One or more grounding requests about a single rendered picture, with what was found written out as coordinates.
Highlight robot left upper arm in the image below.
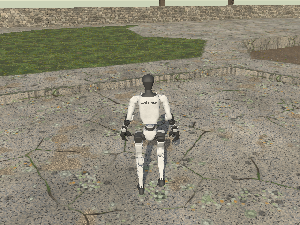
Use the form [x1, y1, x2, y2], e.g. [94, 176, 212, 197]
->
[126, 95, 139, 121]

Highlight left robot forearm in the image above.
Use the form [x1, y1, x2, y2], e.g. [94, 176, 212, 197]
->
[121, 114, 131, 132]

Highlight robot torso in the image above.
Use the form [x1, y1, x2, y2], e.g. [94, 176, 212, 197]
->
[138, 93, 160, 141]

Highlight robot right hand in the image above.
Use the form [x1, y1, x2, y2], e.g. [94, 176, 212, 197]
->
[169, 131, 180, 142]

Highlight robot left hand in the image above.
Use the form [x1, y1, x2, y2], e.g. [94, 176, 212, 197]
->
[120, 131, 132, 141]

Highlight robot right upper arm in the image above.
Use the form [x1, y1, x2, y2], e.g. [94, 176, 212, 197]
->
[158, 94, 173, 120]

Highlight right robot forearm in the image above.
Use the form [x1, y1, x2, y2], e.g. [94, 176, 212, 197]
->
[168, 113, 178, 132]

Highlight right robot foot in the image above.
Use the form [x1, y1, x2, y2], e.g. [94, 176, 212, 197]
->
[158, 178, 165, 186]

